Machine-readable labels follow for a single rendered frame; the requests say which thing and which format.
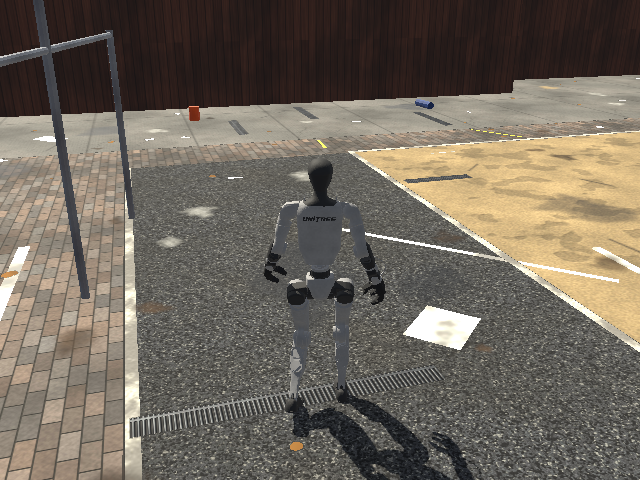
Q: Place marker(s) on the robot foot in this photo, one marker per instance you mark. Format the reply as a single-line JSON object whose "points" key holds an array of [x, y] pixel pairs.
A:
{"points": [[292, 405], [341, 394]]}

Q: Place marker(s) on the left robot hand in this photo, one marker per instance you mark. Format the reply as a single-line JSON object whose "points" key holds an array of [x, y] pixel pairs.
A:
{"points": [[272, 278]]}

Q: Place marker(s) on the right robot forearm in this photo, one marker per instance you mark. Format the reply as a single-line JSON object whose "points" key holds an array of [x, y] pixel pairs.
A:
{"points": [[370, 267]]}

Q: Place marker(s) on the robot right upper arm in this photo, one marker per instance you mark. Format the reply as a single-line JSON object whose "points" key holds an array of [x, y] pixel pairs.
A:
{"points": [[351, 211]]}

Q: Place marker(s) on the robot left upper arm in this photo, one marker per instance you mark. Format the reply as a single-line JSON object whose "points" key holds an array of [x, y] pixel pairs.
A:
{"points": [[288, 211]]}

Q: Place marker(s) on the robot left foot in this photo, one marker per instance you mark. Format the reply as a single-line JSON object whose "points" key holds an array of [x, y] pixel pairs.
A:
{"points": [[292, 405]]}

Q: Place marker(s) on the right robot hand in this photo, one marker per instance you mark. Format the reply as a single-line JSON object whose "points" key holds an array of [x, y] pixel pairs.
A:
{"points": [[378, 289]]}

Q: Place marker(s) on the left robot forearm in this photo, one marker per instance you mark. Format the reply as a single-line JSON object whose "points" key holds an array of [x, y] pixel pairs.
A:
{"points": [[272, 259]]}

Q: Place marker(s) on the robot right foot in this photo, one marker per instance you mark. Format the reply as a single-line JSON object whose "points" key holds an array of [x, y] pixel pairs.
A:
{"points": [[341, 394]]}

